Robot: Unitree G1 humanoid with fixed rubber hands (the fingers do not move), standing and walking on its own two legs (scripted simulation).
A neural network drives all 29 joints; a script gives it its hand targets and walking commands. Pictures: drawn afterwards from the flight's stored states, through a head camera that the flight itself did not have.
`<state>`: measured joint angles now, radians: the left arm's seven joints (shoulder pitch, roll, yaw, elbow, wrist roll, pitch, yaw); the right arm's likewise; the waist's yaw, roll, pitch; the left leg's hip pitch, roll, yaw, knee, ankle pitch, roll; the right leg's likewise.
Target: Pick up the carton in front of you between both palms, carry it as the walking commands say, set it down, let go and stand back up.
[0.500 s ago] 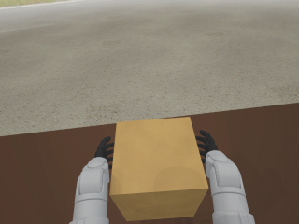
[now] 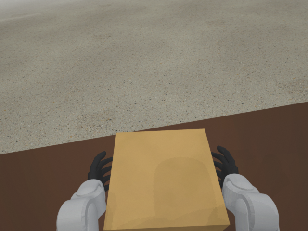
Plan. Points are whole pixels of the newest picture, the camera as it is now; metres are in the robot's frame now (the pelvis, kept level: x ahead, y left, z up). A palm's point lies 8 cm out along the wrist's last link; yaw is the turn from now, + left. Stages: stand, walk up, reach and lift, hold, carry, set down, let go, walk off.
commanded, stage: carry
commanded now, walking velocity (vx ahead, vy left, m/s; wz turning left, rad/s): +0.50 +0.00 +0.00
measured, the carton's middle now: (162, 192) +0.24 +0.00 +0.01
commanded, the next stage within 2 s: none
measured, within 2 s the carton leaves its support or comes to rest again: neither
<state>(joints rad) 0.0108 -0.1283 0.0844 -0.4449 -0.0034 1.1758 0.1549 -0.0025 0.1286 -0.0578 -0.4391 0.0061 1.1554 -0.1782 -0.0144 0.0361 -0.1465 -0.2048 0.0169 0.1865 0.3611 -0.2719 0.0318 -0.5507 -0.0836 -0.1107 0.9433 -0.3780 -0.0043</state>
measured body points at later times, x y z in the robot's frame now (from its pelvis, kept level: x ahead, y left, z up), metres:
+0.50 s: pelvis +0.31 -0.08 +0.01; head +0.30 -0.10 +0.46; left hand +0.55 +0.09 +0.08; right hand +0.57 -0.21 +0.07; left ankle +0.37 +0.09 -0.68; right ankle +0.28 -0.13 -0.74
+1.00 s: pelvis +0.66 -0.04 -0.01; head +0.68 -0.04 +0.44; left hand +0.94 +0.11 +0.06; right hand +0.93 -0.20 +0.06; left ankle +0.66 +0.05 -0.74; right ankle +0.65 -0.17 -0.67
